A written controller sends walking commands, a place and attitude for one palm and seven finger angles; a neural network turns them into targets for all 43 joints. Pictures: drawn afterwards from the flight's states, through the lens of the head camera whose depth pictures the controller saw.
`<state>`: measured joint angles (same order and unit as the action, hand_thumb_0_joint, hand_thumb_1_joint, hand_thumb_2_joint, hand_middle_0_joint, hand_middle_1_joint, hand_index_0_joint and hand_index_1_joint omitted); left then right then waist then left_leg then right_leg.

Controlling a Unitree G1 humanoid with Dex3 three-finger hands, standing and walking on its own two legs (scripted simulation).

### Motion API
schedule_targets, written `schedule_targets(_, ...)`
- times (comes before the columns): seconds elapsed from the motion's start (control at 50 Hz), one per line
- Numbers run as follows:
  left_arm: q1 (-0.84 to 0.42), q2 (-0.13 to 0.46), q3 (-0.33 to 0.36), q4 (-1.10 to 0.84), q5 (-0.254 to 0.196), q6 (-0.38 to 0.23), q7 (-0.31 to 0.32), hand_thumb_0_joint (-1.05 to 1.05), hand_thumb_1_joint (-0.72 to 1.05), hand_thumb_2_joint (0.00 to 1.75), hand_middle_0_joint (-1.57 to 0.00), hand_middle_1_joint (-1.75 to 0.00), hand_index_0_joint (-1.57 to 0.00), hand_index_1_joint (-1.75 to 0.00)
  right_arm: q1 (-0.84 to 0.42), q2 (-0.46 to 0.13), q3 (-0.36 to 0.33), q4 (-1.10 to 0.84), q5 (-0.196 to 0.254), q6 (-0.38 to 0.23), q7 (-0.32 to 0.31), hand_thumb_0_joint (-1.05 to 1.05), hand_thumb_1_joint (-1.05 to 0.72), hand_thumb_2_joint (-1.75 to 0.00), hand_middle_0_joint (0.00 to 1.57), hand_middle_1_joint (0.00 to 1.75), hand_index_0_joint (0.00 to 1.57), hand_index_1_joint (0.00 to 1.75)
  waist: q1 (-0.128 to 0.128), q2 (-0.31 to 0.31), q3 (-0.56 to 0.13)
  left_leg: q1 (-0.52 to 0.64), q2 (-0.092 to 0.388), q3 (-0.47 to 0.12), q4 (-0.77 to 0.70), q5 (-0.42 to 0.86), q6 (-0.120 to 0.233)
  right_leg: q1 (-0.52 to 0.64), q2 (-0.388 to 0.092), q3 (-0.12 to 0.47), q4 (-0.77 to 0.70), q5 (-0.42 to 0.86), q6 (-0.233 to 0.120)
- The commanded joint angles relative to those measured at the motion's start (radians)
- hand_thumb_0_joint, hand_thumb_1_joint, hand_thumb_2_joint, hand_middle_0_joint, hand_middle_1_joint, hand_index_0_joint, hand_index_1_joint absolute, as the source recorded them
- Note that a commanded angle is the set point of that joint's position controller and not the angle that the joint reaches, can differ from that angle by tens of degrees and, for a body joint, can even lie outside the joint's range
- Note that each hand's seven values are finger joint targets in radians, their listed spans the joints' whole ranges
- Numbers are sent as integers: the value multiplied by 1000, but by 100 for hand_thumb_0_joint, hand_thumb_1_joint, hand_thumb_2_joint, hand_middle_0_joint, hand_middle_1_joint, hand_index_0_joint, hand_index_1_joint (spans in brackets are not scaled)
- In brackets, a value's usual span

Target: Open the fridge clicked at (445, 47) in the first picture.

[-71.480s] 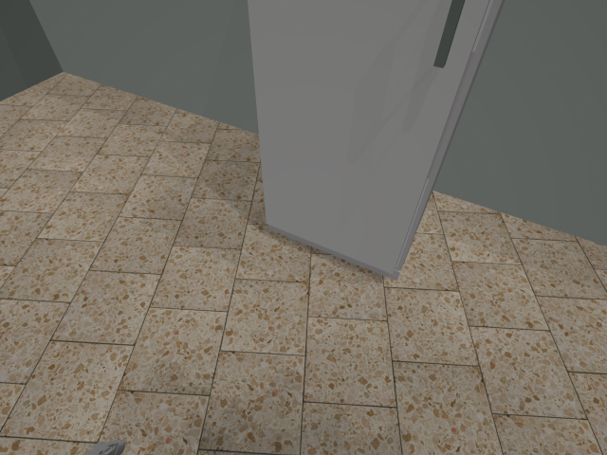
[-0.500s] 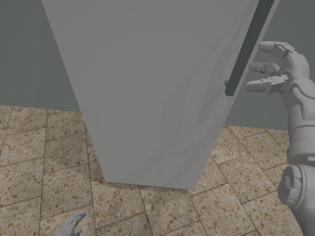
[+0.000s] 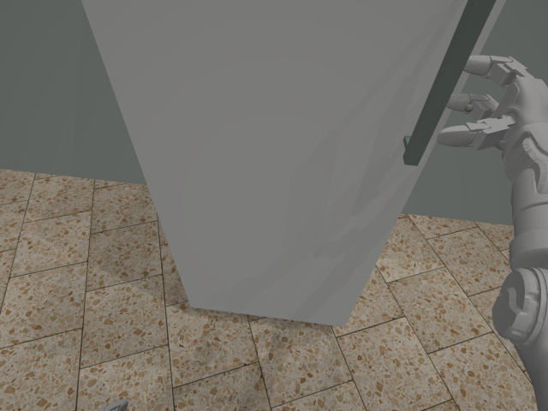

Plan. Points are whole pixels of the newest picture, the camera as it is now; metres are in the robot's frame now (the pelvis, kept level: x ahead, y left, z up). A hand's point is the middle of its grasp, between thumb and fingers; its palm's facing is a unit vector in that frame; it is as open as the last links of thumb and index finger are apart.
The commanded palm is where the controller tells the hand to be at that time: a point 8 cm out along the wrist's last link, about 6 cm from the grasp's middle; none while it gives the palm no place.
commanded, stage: slide the fingers in behind the handle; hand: right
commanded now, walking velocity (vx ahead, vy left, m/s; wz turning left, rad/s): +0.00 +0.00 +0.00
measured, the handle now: (438, 82) +0.51 -0.15 +0.25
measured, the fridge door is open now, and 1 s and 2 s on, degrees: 0 0 0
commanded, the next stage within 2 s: grip the handle and tug to test in 1.90 s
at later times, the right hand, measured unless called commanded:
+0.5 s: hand (457, 109) +0.47 -0.17 +0.24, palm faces +0.00 +1.00 -0.01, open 13.9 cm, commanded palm +0.44 -0.22 +0.24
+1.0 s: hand (436, 108) +0.46 -0.14 +0.24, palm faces +0.00 +1.00 -0.01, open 14.0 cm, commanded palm +0.44 -0.20 +0.24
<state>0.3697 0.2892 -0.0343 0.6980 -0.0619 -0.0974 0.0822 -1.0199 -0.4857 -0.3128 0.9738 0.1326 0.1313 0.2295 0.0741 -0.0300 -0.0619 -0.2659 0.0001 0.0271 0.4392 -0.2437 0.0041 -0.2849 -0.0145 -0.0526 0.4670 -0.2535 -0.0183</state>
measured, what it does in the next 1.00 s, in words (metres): stands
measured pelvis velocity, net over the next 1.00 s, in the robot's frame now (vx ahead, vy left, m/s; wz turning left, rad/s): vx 0.00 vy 0.01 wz -0.01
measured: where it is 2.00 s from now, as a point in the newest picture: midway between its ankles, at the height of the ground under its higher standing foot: outside the picture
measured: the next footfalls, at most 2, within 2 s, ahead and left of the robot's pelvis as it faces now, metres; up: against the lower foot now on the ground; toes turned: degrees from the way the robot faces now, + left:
none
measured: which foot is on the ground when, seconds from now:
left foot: down 0.00-1.00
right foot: down 0.00-1.00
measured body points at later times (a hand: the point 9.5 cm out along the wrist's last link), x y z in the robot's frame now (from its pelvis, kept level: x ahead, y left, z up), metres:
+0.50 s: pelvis +0.00 +0.00 +0.00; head +0.01 +0.02 +0.45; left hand +0.09 +0.27 -0.11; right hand +0.46 -0.22 +0.25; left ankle -0.01 +0.12 -0.74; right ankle -0.01 -0.11 -0.74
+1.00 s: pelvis +0.00 +0.01 +0.00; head +0.00 +0.02 +0.45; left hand +0.11 +0.27 -0.11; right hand +0.46 -0.20 +0.25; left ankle -0.01 +0.12 -0.74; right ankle -0.01 -0.11 -0.74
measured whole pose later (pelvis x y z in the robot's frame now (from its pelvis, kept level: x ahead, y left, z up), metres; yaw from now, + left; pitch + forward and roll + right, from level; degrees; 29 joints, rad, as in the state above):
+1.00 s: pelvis +0.00 +0.01 +0.00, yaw -1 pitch +3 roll +0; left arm 0.30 0.27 -0.04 0.69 -0.06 -0.07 0.08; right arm -1.00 -0.37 -0.25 0.89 0.14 0.19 0.15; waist 0.05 -0.04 -0.06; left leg -0.24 0.00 0.04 0.44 -0.25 0.02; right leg -0.26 -0.02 -0.04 0.46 -0.25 -0.01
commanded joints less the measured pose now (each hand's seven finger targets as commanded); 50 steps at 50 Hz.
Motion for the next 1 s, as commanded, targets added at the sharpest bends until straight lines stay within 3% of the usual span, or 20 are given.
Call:
schedule_targets(0.0,8,145,51,-111,0,-42,10,0,90,90,-20,-30,-20,-30,-549,-246,-35,-200,6,-71,-21,0,50,-30,30,120,30,120,0,14,-296,49,-8,-4,-36,310,24,166,-8,52,-21,280,-25)
schedule_targets(0.04,0,140,48,-112,-1,-44,7,0,90,90,-20,-30,-20,-30,-578,-205,-3,-234,3,-78,-19,0,50,-30,30,120,30,120,7,-29,-312,33,-9,-6,-29,326,25,197,-7,53,-16,298,-21)
schedule_targets(0.1,6,143,49,-113,1,-43,8,0,90,90,-20,-30,-20,-30,-539,-205,-12,-216,18,-82,-14,0,50,-30,30,120,30,120,3,27,-303,49,-11,-1,-33,317,25,180,-9,55,-19,290,-23)
schedule_targets(0.14,-13,139,44,-119,-4,-46,8,0,90,90,-20,-30,-20,-30,-560,-175,12,-247,20,-79,-9,0,50,-30,30,120,30,120,2,-22,-305,31,-10,-6,-28,311,26,196,-7,57,-20,284,-21)
schedule_targets(0.2,-6,140,46,-112,-3,-42,10,0,90,90,-20,-30,-20,-30,-541,-213,-16,-219,20,-75,-15,0,50,-30,30,120,30,120,-1,24,-282,40,-10,-2,-37,298,23,169,-8,55,-20,265,-25)
schedule_targets(0.28,-9,138,42,-110,-2,-43,11,0,90,90,-20,-30,-20,-30,-583,-208,-9,-208,6,-74,-26,0,50,-30,30,120,30,120,7,7,-277,25,-7,-7,-33,285,23,163,-5,59,-22,243,-25)
schedule_targets(0.32,-13,137,42,-121,-1,-43,9,0,90,90,-20,-30,-20,-30,-554,-218,-21,-243,6,-80,-28,0,50,-30,30,120,30,120,-8,-14,-329,52,-7,-9,-22,326,26,187,-3,56,-12,289,-25)
schedule_targets(0.4,-29,130,45,-130,-5,-43,6,0,90,90,-20,-30,-20,-30,-526,-150,21,-277,26,-73,-19,0,50,-30,30,120,30,120,-4,-4,-318,56,-9,-3,-24,340,25,198,-4,49,-9,302,-26)
schedule_targets(0.44,-42,129,44,-132,-6,-42,3,0,90,90,-20,-30,-20,-30,-507,-170,-9,-307,30,-63,-22,0,50,-30,30,120,30,120,-21,-7,-327,68,-10,-6,-20,360,28,203,-3,52,-11,320,-24)
schedule_targets(0.5,-61,121,44,-144,-6,-43,-3,0,90,90,-20,-30,-20,-30,-486,-122,21,-378,38,-52,-34,0,50,-30,30,120,30,120,-28,0,-338,83,-11,0,-20,382,28,217,-3,49,-8,356,-26)
schedule_targets(0.54,-71,124,41,-139,-6,-30,-2,0,90,90,-20,-30,-20,-30,-445,-190,-46,-359,35,-28,-48,0,50,-30,30,120,30,120,-44,31,-322,109,-9,-6,-19,399,25,181,1,43,-14,340,-28)
schedule_targets(0.6,-79,124,41,-140,-7,-18,1,0,90,90,-20,-30,-20,-30,-450,-178,-22,-336,21,-9,-62,0,50,-30,30,120,30,120,-30,59,-260,95,-5,-6,-37,348,19,146,-1,34,-25,278,-33)
schedule_targets(0.62,-87,122,39,-144,-7,-18,2,0,90,90,-20,-30,-20,-30,-481,-180,-20,-361,12,-10,-68,0,50,-30,30,120,30,120,-31,19,-277,92,-3,-12,-34,345,21,157,2,36,-27,277,-33)
schedule_targets(0.68,-90,113,38,-141,-7,-16,7,0,90,90,-20,-30,-20,-30,-536,-124,32,-381,13,-15,-69,0,50,-30,30,120,30,120,-12,4,-294,82,-4,-13,-37,352,22,192,1,39,-22,286,-31)
schedule_targets(0.72,-87,116,40,-140,-5,-19,9,0,90,90,-20,-30,-20,-30,-524,-142,6,-382,25,-24,-67,0,50,-30,30,120,30,120,-18,32,-332,102,-6,-14,-33,373,22,206,2,43,-17,305,-33)
schedule_targets(0.8,-85,112,39,-133,-5,-17,8,0,90,90,-20,-30,-20,-30,-500,-103,34,-332,26,-17,-62,0,50,-30,30,120,30,120,-14,40,-299,90,-4,-8,-36,368,21,195,1,40,-18,301,-32)
schedule_targets(0.84,-94,108,34,-132,-7,-16,6,0,90,90,-20,-30,-20,-30,-515,-73,58,-330,23,-9,-67,0,50,-30,30,120,30,120,-13,-2,-288,72,-2,-9,-36,348,23,194,5,43,-23,284,-28)
schedule_targets(0.9,-88,113,38,-128,-3,-12,5,0,90,90,-20,-30,-20,-30,-510,-80,46,-308,26,-8,-80,0,50,-30,30,120,30,120,-12,52,-275,77,-3,-6,-42,338,20,177,2,45,-25,276,-31)
schedule_targets(0.92,-90,112,37,-129,-2,-14,4,0,90,90,-20,-30,-20,-30,-518,-100,23,-311,24,-11,-87,0,50,-30,30,120,30,120,-24,30,-291,85,-1,-11,-38,336,23,176,5,47,-27,272,-30)
schedule_targets(0.98,-81,111,37,-122,0,-12,6,0,90,90,-20,-30,-20,-30,-552,-102,27,-290,14,-19,-97,0,50,-30,30,120,30,120,-13,61,-283,84,-1,-12,-40,327,20,165,4,48,-30,258,-32)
